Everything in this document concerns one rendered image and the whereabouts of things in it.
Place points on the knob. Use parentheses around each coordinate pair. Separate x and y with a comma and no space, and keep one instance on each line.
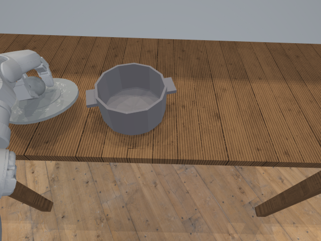
(36,84)

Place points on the left robot upper arm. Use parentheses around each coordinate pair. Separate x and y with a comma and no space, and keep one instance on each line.
(7,175)

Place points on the lid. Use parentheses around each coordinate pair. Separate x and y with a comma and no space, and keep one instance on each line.
(54,101)

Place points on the table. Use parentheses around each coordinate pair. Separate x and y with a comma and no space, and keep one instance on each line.
(237,104)

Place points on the pot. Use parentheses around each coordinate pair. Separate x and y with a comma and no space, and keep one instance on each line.
(131,97)

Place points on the robot left hand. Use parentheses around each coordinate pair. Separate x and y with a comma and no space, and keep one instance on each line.
(28,60)

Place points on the robot left forearm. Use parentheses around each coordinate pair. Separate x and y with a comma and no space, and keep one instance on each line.
(10,72)

